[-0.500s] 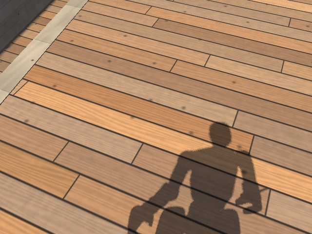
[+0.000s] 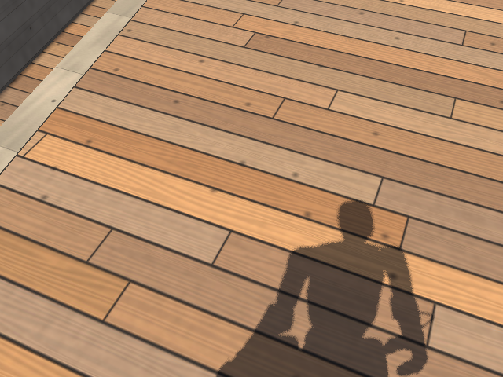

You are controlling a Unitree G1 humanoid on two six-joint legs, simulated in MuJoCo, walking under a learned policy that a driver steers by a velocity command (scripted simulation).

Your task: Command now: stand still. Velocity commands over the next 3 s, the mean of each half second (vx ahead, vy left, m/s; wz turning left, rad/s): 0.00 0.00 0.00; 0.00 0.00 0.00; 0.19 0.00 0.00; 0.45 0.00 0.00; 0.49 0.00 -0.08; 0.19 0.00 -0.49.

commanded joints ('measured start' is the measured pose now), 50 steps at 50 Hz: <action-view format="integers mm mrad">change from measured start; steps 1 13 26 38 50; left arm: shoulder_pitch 67 124 166 192 211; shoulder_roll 94 71 55 44 35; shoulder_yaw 14 11 12 15 18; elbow -13 -4 -4 -5 -7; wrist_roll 0 -3 -4 -5 -6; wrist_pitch -8 -15 -18 -20 -22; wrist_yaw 4 5 5 5 5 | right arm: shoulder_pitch -27 2 28 44 59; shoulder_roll -107 -93 -85 -79 -74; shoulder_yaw -15 -9 -6 -5 -5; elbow -29 7 23 28 30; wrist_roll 0 2 4 6 7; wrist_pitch -8 -7 -6 -6 -6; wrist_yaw -4 -7 -11 -14 -16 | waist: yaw -3 -7 -8 -9 -9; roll -1 -7 -8 -9 -10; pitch -6 0 1 4 9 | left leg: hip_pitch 143 141 146 149 148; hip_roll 52 48 46 46 47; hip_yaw -61 -58 -56 -54 -53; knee -72 -68 -59 -54 -50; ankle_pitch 67 91 130 149 155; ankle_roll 39 38 37 36 34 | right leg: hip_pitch -181 -183 -180 -178 -178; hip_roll -24 -23 -21 -20 -20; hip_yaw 21 20 21 21 22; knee -122 -126 -127 -128 -129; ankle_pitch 45 66 100 115 120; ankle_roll -18 -21 -23 -25 -27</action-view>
